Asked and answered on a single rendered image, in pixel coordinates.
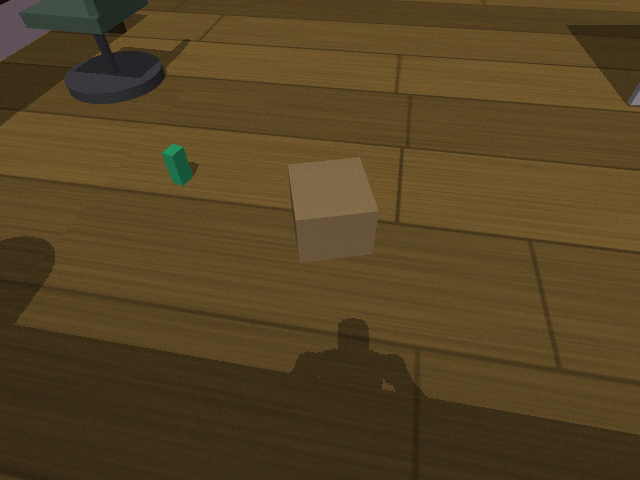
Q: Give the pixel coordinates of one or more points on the desk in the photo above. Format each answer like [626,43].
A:
[118,29]

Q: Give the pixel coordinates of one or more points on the office chair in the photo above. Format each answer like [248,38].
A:
[110,77]

